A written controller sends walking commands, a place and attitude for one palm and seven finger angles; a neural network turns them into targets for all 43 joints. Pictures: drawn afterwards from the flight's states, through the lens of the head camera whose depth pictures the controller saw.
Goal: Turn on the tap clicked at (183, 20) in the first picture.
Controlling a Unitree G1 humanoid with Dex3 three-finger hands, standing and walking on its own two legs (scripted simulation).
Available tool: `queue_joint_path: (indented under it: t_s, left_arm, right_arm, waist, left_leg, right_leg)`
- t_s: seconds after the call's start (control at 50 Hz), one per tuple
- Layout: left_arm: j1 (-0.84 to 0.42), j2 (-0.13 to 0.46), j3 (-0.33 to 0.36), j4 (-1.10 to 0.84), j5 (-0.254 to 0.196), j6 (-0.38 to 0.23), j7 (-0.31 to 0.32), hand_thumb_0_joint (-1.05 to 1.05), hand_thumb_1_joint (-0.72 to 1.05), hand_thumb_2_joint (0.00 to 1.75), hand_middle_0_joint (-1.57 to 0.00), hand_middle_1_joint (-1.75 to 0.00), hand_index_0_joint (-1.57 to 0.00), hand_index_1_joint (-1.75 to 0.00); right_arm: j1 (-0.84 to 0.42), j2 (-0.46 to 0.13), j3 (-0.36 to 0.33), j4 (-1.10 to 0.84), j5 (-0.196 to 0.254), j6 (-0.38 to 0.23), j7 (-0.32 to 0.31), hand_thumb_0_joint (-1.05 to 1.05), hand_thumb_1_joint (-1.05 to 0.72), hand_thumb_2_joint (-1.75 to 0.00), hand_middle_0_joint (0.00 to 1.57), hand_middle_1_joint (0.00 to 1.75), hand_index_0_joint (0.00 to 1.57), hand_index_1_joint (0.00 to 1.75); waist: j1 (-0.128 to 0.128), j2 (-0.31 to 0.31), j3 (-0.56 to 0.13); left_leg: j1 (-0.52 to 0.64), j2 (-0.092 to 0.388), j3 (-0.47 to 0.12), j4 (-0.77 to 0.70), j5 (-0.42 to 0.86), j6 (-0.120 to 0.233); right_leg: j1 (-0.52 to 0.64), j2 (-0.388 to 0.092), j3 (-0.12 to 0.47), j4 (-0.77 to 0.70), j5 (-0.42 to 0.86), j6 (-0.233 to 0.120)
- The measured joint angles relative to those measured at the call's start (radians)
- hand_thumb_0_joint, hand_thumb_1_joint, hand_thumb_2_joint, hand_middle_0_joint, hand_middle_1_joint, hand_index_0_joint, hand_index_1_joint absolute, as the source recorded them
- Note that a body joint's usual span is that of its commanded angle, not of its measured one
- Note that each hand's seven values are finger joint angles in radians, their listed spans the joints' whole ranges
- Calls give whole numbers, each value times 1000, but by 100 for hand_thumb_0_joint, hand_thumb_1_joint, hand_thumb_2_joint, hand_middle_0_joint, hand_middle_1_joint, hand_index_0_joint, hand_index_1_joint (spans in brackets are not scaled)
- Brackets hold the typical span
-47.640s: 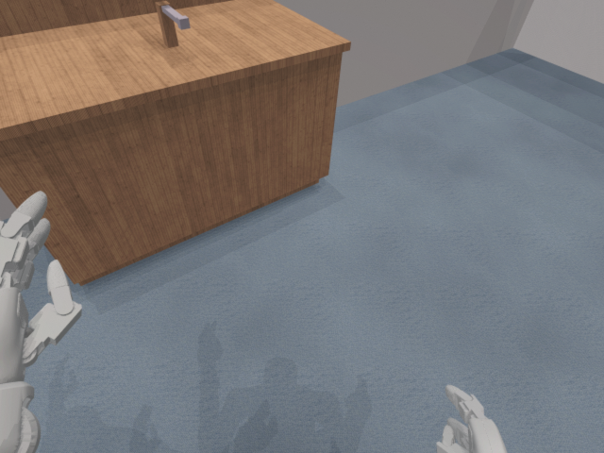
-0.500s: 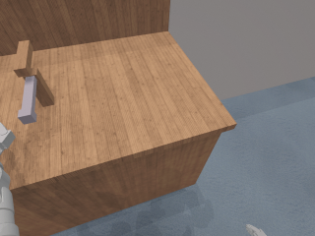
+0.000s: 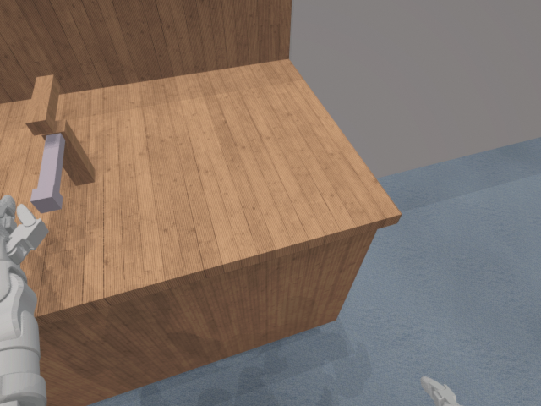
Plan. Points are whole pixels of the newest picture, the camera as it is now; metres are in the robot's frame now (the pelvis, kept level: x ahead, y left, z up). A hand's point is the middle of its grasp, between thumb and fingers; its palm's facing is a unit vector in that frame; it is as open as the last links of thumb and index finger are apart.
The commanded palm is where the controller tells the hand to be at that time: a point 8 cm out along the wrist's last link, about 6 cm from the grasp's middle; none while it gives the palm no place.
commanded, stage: push the lever round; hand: left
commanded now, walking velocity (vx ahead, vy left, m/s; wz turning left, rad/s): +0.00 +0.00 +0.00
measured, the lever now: (47, 199) +0.37 +0.35 +0.10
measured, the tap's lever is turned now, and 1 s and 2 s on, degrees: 0 15 39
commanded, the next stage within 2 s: none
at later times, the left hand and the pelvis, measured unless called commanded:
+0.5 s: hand (53, 220) +0.34 +0.33 +0.10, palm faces +0.58 -0.81 -0.08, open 7.8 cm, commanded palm +0.30 +0.35 +0.09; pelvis +0.00 -0.01 +0.00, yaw +0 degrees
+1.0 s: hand (81, 212) +0.36 +0.30 +0.09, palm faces +0.66 -0.75 -0.06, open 7.8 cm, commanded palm +0.31 +0.31 +0.09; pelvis +0.00 +0.00 +0.00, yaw +1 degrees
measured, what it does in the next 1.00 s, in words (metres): stands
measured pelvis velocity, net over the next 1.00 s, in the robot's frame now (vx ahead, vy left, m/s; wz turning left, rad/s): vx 0.00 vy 0.00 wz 0.01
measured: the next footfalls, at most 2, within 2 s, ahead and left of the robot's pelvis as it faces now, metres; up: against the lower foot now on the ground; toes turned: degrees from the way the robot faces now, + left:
none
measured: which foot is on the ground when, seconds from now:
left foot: down 0.00-1.00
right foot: down 0.00-1.00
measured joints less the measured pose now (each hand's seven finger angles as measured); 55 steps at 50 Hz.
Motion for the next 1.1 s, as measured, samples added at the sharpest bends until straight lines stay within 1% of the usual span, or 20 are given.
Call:
queue_joint_path:
  t_s: [0.06, 0.14, 0.2, 0.28, 0.34, 0.42, 0.52, 0.58, 0.72, 0.94, 1.1]
  left_arm:
    - [-1, 3, 12, 6, 1, 0, 7, 2, 89, 89, -15, -15, -15, -15]
    - [-6, 0, 15, -2, 5, -33, 21, 2, 89, 89, -15, -15, -15, -15]
    - [-23, 4, 9, 17, 0, -45, 12, 2, 90, 89, -15, -15, -15, -15]
    - [-41, 16, 13, 56, -8, -26, -8, 1, 90, 90, -15, -15, -15, -15]
    - [-49, 19, 14, 72, -3, -17, -5, 1, 90, 90, -15, -15, -15, -15]
    - [-44, 9, 10, 62, 8, -34, 16, 2, 91, 90, -15, -15, -15, -15]
    - [-39, -24, -18, 36, 5, -55, 41, 3, 92, 91, -15, -15, -15, -15]
    - [-37, -50, -37, 11, 6, -51, 68, 3, 93, 91, -15, -15, -15, -15]
    - [-19, -102, -77, -47, 31, -25, 157, 3, 94, 91, -15, -15, -15, -15]
    - [-70, -152, -128, -57, 72, -2, 273, 1, 91, 91, -15, -15, -15, -15]
    - [-103, -196, -169, -52, 101, 4, 359, 1, 92, 91, -15, -15, -15, -15]
  right_arm:
    - [7, -2, -3, 3, -2, 3, -1, 1, -90, -90, 21, 30, 20, 30]
    - [12, -7, -8, 13, -5, 3, 0, 1, -90, -90, 21, 30, 20, 30]
    - [11, -9, -9, 23, -3, 7, -1, 1, -90, -90, 21, 30, 20, 30]
    - [11, -9, -7, 23, 4, 13, -6, 1, -90, -90, 21, 30, 20, 30]
    - [12, -10, -8, 18, 3, 14, -6, 1, -90, -90, 21, 30, 20, 30]
    - [12, -11, -12, 14, -1, 14, -1, 1, -90, -90, 21, 30, 20, 30]
    - [9, -9, -15, 18, -1, 14, 5, 1, -90, -90, 21, 30, 20, 30]
    - [5, -4, -15, 20, -3, 13, 7, 1, -90, -90, 21, 30, 20, 30]
    - [-11, 7, -11, 12, -10, 13, 17, 1, -90, -90, 21, 30, 20, 30]
    - [-41, 19, -5, 16, -22, 17, 20, 1, -90, -90, 21, 30, 20, 30]
    - [-45, 23, -10, 28, -31, 22, 29, 1, -90, -90, 21, 30, 20, 30]
  waist:
    - [-2, -1, 5]
    - [-1, 2, 10]
    - [-2, 3, 11]
    - [-6, 1, 6]
    - [-7, 3, 5]
    - [-7, 4, 4]
    - [-4, 5, 4]
    - [-2, 4, 3]
    - [-3, 6, -3]
    - [7, 2, 6]
    - [4, 4, 1]
  left_leg:
    - [0, 3, -1, -1, 2, -4]
    - [-7, 7, -6, 5, 1, -7]
    - [-11, 7, -7, 7, 1, -9]
    - [-15, 8, -7, 3, 5, -11]
    - [-16, 10, -7, 2, 6, -12]
    - [-17, 11, -6, 6, 4, -11]
    - [-14, 8, -5, 9, 1, -8]
    - [-8, 6, -4, 6, 2, -6]
    - [8, -1, 2, -1, 1, 0]
    - [0, -11, -9, 4, 4, 3]
    - [-4, -13, -10, 6, 3, 4]
  right_leg:
    - [-1, 4, -1, -1, 1, -4]
    - [-6, 7, -5, 4, 0, -8]
    - [-11, 7, -7, 8, -1, -10]
    - [-16, 9, -6, 7, 1, -12]
    - [-17, 10, -6, 5, 3, -13]
    - [-19, 12, -4, 7, 3, -13]
    - [-14, 9, -3, 9, 1, -10]
    - [-8, 6, -2, 7, 0, -7]
    - [5, -1, 3, 3, -1, 0]
    - [4, -9, -8, 5, -1, 4]
    - [0, -12, -8, 9, -3, 5]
